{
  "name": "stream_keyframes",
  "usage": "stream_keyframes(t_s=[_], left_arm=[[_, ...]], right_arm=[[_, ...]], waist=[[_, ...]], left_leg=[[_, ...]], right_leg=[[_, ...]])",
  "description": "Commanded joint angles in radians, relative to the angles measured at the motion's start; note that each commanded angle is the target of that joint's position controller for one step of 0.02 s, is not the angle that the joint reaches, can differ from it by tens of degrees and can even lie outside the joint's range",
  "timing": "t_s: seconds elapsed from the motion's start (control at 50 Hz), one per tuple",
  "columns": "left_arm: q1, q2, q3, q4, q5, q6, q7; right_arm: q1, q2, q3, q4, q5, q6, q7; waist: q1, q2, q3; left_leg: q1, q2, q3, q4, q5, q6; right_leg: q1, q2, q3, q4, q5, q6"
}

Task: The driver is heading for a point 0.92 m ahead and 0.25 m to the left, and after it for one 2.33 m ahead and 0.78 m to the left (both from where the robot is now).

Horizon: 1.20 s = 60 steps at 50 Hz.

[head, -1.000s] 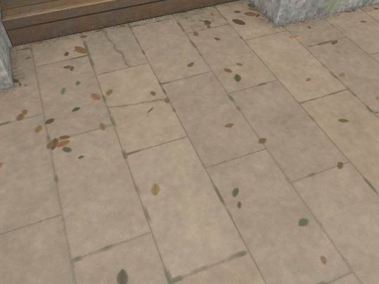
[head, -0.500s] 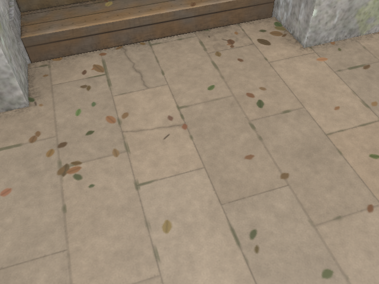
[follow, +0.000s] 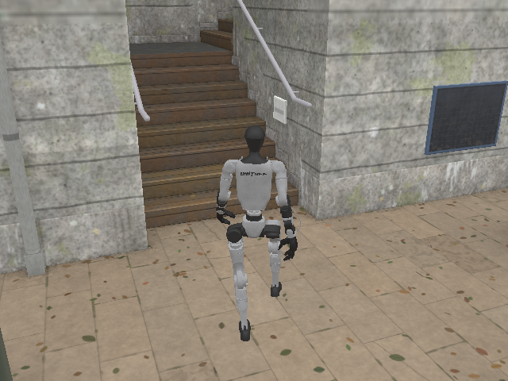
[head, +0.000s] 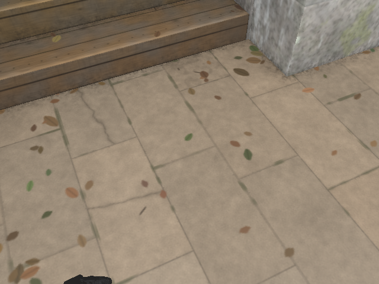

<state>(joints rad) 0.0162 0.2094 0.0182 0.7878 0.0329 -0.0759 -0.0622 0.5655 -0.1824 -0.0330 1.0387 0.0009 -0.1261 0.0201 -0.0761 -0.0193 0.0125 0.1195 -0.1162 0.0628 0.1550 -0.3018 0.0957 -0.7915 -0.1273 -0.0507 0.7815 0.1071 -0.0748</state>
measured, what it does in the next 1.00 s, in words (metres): walks ahead, turning left: right foot, then left foot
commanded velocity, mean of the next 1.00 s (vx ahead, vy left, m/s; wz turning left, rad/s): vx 0.93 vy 0.00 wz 0.62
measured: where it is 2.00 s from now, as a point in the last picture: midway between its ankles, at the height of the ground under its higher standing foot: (81, 154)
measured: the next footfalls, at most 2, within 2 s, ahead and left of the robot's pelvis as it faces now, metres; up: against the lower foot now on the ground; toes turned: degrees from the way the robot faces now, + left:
right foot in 0.14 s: +0.35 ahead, -0.10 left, +0.00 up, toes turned +3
left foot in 0.60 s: +0.71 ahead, +0.18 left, +0.00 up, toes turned +33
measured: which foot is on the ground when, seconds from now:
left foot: down 0.00-0.12, up 0.14-0.58, down 0.60-1.00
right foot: up 0.00-0.12, down 0.14-0.60, up 0.62-1.00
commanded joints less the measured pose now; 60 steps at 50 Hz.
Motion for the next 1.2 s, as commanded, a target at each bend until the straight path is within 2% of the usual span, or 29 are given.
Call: stream_keyframes(t_s=[0.02, 0.08, 0.12, 0.14, 0.16, 0.18, 0.2, 0.24, 0.28, 0.46, 0.52, 0.56, 0.6, 0.62, 0.64, 0.7, 0.76, 0.82, 0.92, 0.94, 0.96, 0.98, 1.02, 1.04, 1.06, 1.08, 1.1, 1.14, 1.2], left_arm=[[-0.138, 0.042, -0.005, -0.093, -0.011, -0.011, 0.001], [-0.044, 0.114, 0.017, -0.092, -0.01, -0.016, 0.031], [0.295, 0.19, 0.051, -0.002, -0.013, -0.024, 0.062], [0.472, 0.269, 0.073, 0.025, 0.014, -0.026, 0.084], [0.459, 0.328, 0.091, 0.028, 0.059, -0.029, 0.076], [0.4, 0.237, 0.088, 0.013, 0.032, -0.024, 0.059], [0.306, 0.171, 0.072, 0.017, 0.025, -0.032, 0.055], [0.276, 0.101, 0.058, 0.046, 0.023, -0.042, 0.053], [0.307, 0.053, 0.044, 0.094, 0.002, -0.054, 0.051], [0.363, 0.134, 0.044, 0.137, -0.014, -0.088, 0.057], [0.397, 0.222, 0.057, 0.119, -0.014, -0.058, 0.089], [0.34, 0.288, 0.078, 0.088, -0.004, -0.018, 0.102], [0.252, 0.283, 0.094, 0.052, -0.007, 0.004, 0.087], [0.315, 0.093, 0.043, -0.014, 0.018, -0.013, 0.065], [0.286, 0.101, 0.028, -0.129, -0.004, -0.045, 0.062], [0.181, 0.154, 0.024, -0.123, 0.02, -0.057, 0.066], [0.191, 0.123, 0.007, -0.13, 0.05, 0.005, 0.054], [0.013, 0.094, -0.013, -0.172, 0.036, 0.001, 0.028], [-0.099, 0.057, -0.03, -0.184, 0.002, -0.016, 0.019], [-0.178, 0.125, 0.01, -0.242, -0.061, -0.05, 0.014], [-0.167, 0.138, 0.016, -0.245, -0.075, -0.057, 0.003], [0.016, 0.095, -0.018, -0.133, 0.008, -0.03, 0.011], [0.356, 0.185, 0.019, -0.023, 0.021, -0.028, 0.026], [0.546, 0.239, 0.044, 0.032, 0.024, -0.033, 0.037], [0.53, 0.31, 0.068, 0.024, 0.014, -0.026, 0.043], [0.411, 0.322, 0.084, -0.018, 0.016, -0.023, 0.036], [0.239, 0.265, 0.082, -0.104, -0.011, -0.01, 0.052], [0.231, 0.181, 0.051, -0.067, -0.033, 0.008, 0.054], [0.279, 0.226, 0.066, -0.027, -0.031, 0.02, 0.045]], right_arm=[[-0.03, -0.15, -0.014, -0.071, 0.006, -0.023, -0.014], [-0.04, -0.229, -0.025, -0.07, -0.01, -0.01, -0.025], [-0.084, -0.263, -0.037, -0.074, -0.027, 0.012, -0.032], [-0.088, -0.182, -0.023, -0.104, -0.032, 0.011, -0.027], [0.071, 0.008, 0.015, -0.136, 0.033, 0.012, -0.011], [-0.054, -0.133, -0.011, -0.156, 0.036, 0.012, -0.023], [-0.175, -0.155, -0.022, -0.183, 0.029, 0.017, -0.022], [-0.238, -0.116, -0.02, -0.194, -0.002, 0.039, -0.004], [-0.232, -0.064, -0.015, -0.222, -0.023, 0.075, 0.014], [-0.573, -0.091, 0.005, -0.392, -0.028, 0.103, 0.065], [-0.519, -0.143, -0.007, -0.367, -0.022, 0.093, 0.065], [-0.25, -0.21, -0.039, -0.3, -0.013, 0.092, 0.046], [-0.012, -0.293, -0.106, -0.221, 0.016, 0.108, 0.006], [-0.15, -0.369, -0.107, -0.237, -0.005, 0.11, 0.001], [-0.161, -0.439, -0.123, -0.275, -0.032, 0.122, -0.005], [-0.198, -0.291, -0.093, -0.255, -0.02, 0.093, -0.029], [-0.254, -0.256, -0.074, -0.256, -0.002, 0.036, -0.031], [-0.16, -0.19, -0.049, -0.206, 0.004, 0.012, -0.01], [-0.051, -0.211, -0.039, -0.151, 0.003, -0.003, -0.016], [-0.02, -0.173, -0.016, -0.134, 0.002, 0.019, -0.047], [-0.038, -0.225, -0.021, -0.136, -0.016, 0.029, -0.074], [-0.106, -0.269, -0.044, -0.168, -0.023, 0.007, -0.068], [-0.199, -0.261, -0.044, -0.191, -0.03, 0.012, -0.071], [-0.293, -0.257, -0.046, -0.216, -0.029, 0.013, -0.074], [-0.175, -0.115, -0.022, -0.26, -0.022, 0.015, -0.074], [0.0, -0.152, -0.003, -0.25, 0.029, 0.03, -0.075], [-0.037, -0.201, 0.003, -0.247, -0.004, 0.049, -0.083], [-0.242, -0.235, -0.005, -0.318, -0.061, 0.057, -0.062], [-0.258, -0.163, 0.009, -0.357, -0.078, 0.144, -0.078]], waist=[[0.037, 0.023, 0.154], [0.103, 0.103, 0.018], [0.268, 0.117, -0.163], [0.307, 0.054, -0.295], [0.163, -0.251, -0.435], [0.198, -0.146, -0.38], [0.17, -0.085, -0.194], [0.128, 0.017, -0.059], [0.074, -0.04, -0.016], [0.051, -0.007, 0.171], [0.004, -0.059, 0.079], [-0.142, -0.105, -0.07], [-0.247, 0.051, -0.176], [-0.023, 0.259, -0.076], [-0.016, 0.218, -0.283], [0.064, -0.09, 0.011], [0.128, -0.122, 0.042], [0.043, -0.086, 0.128], [-0.04, 0.057, 0.046], [-0.04, 0.047, 0.005], [0.005, 0.062, -0.032], [0.042, 0.161, -0.026], [0.213, 0.168, -0.115], [0.323, 0.119, -0.173], [0.178, -0.209, -0.292], [0.115, -0.139, -0.572], [0.095, 0.035, -0.528], [0.071, 0.186, -0.173], [0.035, 0.091, -0.083]], left_leg=[[-0.222, 0.247, -0.143, -0.149, 0.66, 0.088], [0.003, 0.279, -0.163, 0.102, 1.145, 0.075], [-0.091, 0.255, -0.164, 0.537, 1.048, 0.064], [-0.303, 0.203, -0.151, 0.846, 0.733, 0.073], [-0.723, 0.066, -0.124, 1.226, -0.131, 0.039], [-0.812, 0.098, -0.162, 1.287, -0.076, 0.072], [-0.849, 0.152, -0.154, 1.245, 0.04, 0.072], [-0.8, 0.209, -0.148, 1.19, 0.081, 0.064], [-0.781, 0.245, -0.137, 1.175, 0.081, 0.047], [-0.789, 0.204, 0.083, 0.697, 0.404, 0.071], [-0.625, 0.089, 0.164, 0.595, 0.356, 0.112], [-0.358, 0.024, 0.151, 0.604, 0.231, 0.145], [0.046, 0.038, -0.035, 0.445, 0.065, 0.202], [0.106, 0.205, -0.368, 0.493, 0.316, 0.261], [0.279, 0.344, -0.826, 0.213, -0.058, 0.437], [-0.13, 0.305, -0.736, 0.047, -0.06, 0.301], [-0.379, 0.211, -0.538, -0.001, 0.022, 0.273], [-0.395, 0.117, -0.307, -0.039, 0.469, 0.155], [-0.16, 0.115, -0.128, 0.016, 0.937, -0.019], [-0.125, 0.146, -0.15, 0.138, 0.893, -0.049], [-0.066, 0.167, -0.13, 0.172, 0.946, -0.067], [-0.066, 0.152, -0.073, 0.169, 1.071, -0.068], [-0.139, 0.151, -0.042, 0.584, 1.143, -0.103], [-0.252, 0.067, 0.017, 0.982, 0.796, -0.124], [-0.615, -0.066, 0.007, 1.415, -0.315, -0.15], [-0.79, -0.034, -0.169, 1.643, -0.259, -0.15], [-0.729, 0.047, -0.186, 1.589, -0.087, -0.131], [-0.75, 0.09, -0.147, 1.379, -0.09, -0.13], [-0.66, 0.1, -0.142, 1.144, -0.071, -0.139]], right_leg=[[0.237, 0.08, -0.057, -0.176, 0.082, -0.001], [0.383, 0.164, -0.04, -0.246, -0.092, -0.026], [0.757, 0.15, 0.0, -0.291, -0.203, -0.045], [1.015, -0.049, 0.186, -0.239, -0.474, -0.054], [1.308, -0.355, 0.726, -0.356, -0.79, -0.165], [1.203, -0.312, 0.84, -0.507, -0.91, -0.138], [1.034, -0.269, 0.632, -0.531, -0.794, -0.102], [0.811, -0.201, 0.377, -0.568, -0.488, -0.057], [0.71, -0.173, 0.219, -0.592, -0.394, -0.025], [0.669, -0.071, -0.256, -0.686, 0.237, 0.064], [0.836, -0.101, -0.283, -0.512, 0.794, 0.071], [0.845, -0.14, -0.258, -0.159, 1.004, 0.051], [0.554, 0.011, -0.212, 0.55, 0.277, 0.044], [0.153, 0.138, -0.129, 0.878, -0.611, 0.077], [-0.055, 0.167, 0.09, 0.925, -0.591, 0.093], [-0.01, 0.033, 0.139, 0.623, -0.472, 0.104], [0.163, -0.033, 0.119, 0.397, -0.441, 0.148], [0.187, -0.019, 0.014, 0.087, -0.15, 0.117], [0.303, 0.12, -0.108, -0.276, 0.191, 0.016], [0.328, 0.186, -0.055, -0.299, 0.182, 0.012], [0.323, 0.224, -0.06, -0.343, 0.192, 0.015], [0.403, 0.23, -0.084, -0.347, 0.174, 0.0], [0.682, 0.246, -0.048, -0.357, 0.15, -0.027], [0.82, 0.135, 0.057, -0.412, 0.287, -0.094], [1.155, -0.136, 0.348, -0.125, 1.106, -0.205], [1.36, -0.281, 0.71, -0.237, 0.966, -0.404], [1.165, -0.234, 0.697, -0.351, 0.602, -0.392], [0.776, -0.088, 0.54, -0.451, 0.354, -0.286], [0.552, 0.024, 0.448, -0.459, 0.386, -0.161]])
Keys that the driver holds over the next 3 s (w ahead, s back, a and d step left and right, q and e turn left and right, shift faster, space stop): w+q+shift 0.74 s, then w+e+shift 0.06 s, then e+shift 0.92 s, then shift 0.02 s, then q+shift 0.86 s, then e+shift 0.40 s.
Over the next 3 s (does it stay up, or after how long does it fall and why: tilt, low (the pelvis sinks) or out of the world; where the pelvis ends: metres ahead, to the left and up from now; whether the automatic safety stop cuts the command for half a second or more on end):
stays up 1.14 0.43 -0.01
